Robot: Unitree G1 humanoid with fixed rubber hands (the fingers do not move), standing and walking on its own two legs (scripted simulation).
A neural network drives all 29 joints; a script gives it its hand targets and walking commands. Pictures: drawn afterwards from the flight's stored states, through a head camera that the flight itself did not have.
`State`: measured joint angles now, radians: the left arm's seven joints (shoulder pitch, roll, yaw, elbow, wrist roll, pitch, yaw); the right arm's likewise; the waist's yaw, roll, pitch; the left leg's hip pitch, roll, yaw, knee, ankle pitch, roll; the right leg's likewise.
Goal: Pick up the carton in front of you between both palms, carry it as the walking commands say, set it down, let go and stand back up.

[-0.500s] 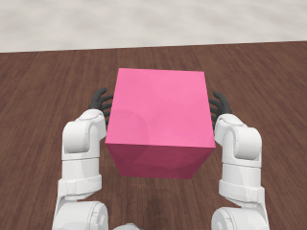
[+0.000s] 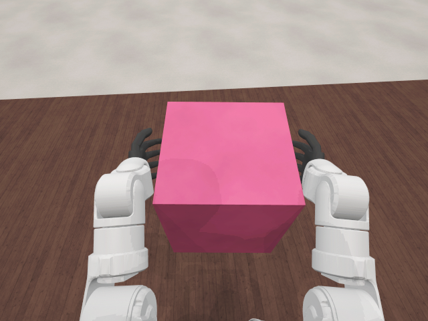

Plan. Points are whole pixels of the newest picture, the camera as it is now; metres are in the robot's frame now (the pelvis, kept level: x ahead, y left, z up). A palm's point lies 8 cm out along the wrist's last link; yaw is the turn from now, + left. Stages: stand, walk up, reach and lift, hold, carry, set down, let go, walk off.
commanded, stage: carry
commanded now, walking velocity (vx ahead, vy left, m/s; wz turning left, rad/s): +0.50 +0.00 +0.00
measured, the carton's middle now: (223, 184) +0.36 +0.00 +0.05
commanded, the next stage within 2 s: none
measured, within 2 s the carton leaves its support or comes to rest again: neither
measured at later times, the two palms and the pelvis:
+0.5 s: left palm (158, 79) +0.66 +0.18 +0.08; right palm (272, 82) +0.65 -0.12 +0.09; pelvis +0.32 +0.04 -0.02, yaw -1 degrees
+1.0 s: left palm (179, 36) +0.96 +0.16 +0.06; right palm (265, 37) +0.97 -0.14 +0.05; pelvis +0.63 +0.00 -0.04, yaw +0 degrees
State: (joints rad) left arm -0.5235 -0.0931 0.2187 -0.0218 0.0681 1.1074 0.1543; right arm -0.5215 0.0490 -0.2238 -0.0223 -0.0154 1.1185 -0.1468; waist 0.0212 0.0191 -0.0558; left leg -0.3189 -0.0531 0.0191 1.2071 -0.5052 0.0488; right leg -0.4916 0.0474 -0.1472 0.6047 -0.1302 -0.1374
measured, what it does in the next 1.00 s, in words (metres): goes down: left foot, then right foot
